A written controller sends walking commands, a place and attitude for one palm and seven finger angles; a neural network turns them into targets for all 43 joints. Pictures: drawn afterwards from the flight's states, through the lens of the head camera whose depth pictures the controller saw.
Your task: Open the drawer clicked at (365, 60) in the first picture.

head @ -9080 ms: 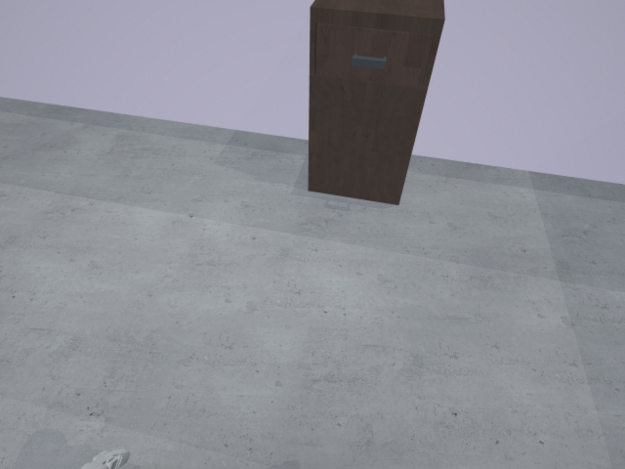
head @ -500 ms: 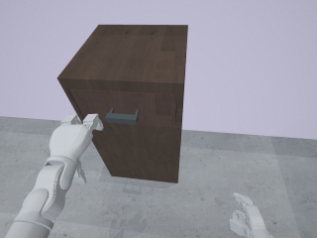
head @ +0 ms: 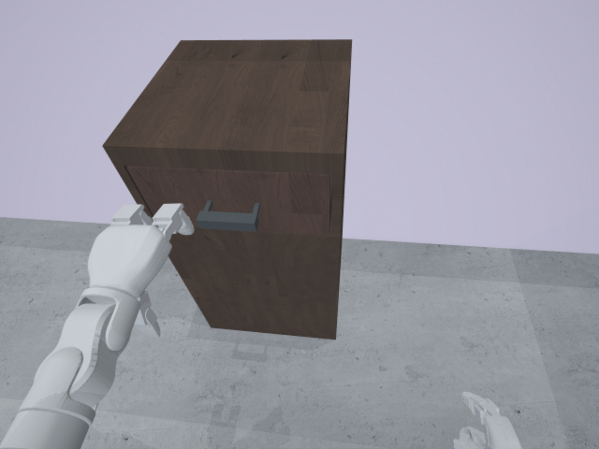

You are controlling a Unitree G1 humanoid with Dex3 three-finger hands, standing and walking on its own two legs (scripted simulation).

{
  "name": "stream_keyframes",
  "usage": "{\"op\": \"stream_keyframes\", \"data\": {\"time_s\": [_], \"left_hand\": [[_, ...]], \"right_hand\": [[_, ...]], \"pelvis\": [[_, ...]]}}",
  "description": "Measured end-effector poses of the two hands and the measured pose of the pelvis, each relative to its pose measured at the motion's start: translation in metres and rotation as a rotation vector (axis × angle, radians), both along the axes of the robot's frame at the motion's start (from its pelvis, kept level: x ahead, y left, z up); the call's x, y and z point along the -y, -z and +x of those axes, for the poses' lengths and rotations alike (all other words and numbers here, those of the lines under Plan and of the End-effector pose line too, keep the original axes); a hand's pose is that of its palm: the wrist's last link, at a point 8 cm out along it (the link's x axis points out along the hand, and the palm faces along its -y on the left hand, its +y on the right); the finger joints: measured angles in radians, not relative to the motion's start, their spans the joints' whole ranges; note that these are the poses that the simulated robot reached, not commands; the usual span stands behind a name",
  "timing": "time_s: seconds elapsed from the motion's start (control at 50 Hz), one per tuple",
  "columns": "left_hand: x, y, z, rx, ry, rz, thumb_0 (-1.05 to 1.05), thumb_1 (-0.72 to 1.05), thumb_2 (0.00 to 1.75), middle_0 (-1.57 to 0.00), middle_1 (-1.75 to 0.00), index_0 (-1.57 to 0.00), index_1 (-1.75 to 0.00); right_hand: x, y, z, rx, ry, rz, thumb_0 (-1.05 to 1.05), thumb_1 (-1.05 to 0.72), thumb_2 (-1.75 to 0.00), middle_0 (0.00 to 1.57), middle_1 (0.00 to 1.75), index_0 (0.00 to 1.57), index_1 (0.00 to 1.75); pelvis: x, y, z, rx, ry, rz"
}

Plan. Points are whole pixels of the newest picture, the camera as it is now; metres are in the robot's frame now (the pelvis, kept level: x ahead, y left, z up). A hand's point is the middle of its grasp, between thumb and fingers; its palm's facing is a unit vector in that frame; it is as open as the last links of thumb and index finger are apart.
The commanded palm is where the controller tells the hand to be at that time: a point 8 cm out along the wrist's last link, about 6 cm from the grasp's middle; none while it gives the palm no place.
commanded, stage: move the hooked fingers above the handle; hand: left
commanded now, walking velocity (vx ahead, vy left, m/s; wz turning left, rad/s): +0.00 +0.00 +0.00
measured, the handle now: (230, 213) +0.55 +0.23 -0.08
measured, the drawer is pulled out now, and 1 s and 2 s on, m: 0.00 0.00 0.00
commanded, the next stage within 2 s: none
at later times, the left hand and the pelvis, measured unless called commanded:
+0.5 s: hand (179, 243) +0.37 +0.23 +0.05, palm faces +0.01 -0.04 -1.00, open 13.9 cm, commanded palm +0.35 +0.23 +0.10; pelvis -0.01 +0.00 -0.01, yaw +0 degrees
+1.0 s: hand (197, 233) +0.42 +0.23 +0.01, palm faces -0.07 +0.01 -1.00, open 13.9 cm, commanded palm +0.41 +0.23 +0.07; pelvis +0.00 +0.00 -0.02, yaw -1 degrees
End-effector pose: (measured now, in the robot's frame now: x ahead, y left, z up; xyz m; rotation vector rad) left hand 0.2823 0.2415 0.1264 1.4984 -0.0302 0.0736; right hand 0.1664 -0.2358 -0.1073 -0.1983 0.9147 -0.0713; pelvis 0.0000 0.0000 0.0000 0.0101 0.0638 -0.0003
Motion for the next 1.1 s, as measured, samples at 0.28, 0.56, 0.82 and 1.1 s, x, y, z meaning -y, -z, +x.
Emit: {"op": "stream_keyframes", "data": {"time_s": [0.28, 0.56, 0.82, 1.1], "left_hand": [[0.007, 0.023, 0.019, -0.112, 0.012, 0.006, 0.0, -0.5, 0.3, -0.32, -1.2, -0.32, -1.2], [0.005, 0.032, 0.076, -0.095, -0.012, 0.036, 0.0, -0.49, 0.3, -0.32, -1.2, -0.32, -1.2], [0.022, 0.047, 0.105, -0.061, 0.07, 0.031, 0.0, -0.49, 0.3, -0.32, -1.2, -0.32, -1.2], [0.02, 0.066, 0.135, -0.163, 0.025, 0.066, 0.0, -0.49, 0.3, -0.32, -1.2, -0.32, -1.2]], "right_hand": [[-0.012, -0.002, -0.001, 0.023, -0.012, 0.008, 0.01, -0.91, -0.9, 0.2, 0.3, 0.2, 0.3], [0.014, 0.02, -0.062, -0.14, 0.111, -0.023, 0.01, -0.91, -0.9, 0.2, 0.3, 0.2, 0.3], [0.029, 0.028, -0.1, -0.238, 0.188, -0.057, 0.01, -0.91, -0.9, 0.2, 0.3, 0.2, 0.3], [0.029, 0.033, -0.119, -0.279, 0.215, -0.063, 0.01, -0.91, -0.9, 0.2, 0.3, 0.2, 0.3]], "pelvis": [[-0.001, 0.001, -0.008, -0.003, -0.005, 0.002], [-0.003, 0.006, -0.005, -0.074, 0.009, 0.0], [-0.003, 0.014, -0.002, -0.128, 0.016, 0.0], [-0.003, 0.019, -0.006, -0.178, 0.012, -0.004]]}}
